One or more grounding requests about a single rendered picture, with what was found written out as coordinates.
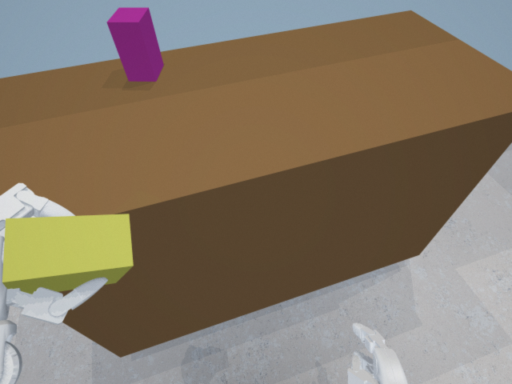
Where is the table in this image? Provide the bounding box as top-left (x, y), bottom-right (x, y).
top-left (0, 10), bottom-right (512, 358)

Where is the sponge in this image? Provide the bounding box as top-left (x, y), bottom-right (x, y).
top-left (2, 214), bottom-right (134, 294)

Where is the left robot hand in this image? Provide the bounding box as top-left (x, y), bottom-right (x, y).
top-left (0, 183), bottom-right (108, 325)

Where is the right robot hand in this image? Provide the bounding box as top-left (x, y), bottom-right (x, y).
top-left (347, 322), bottom-right (408, 384)

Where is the left robot forearm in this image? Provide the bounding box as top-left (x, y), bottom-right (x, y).
top-left (0, 320), bottom-right (22, 384)

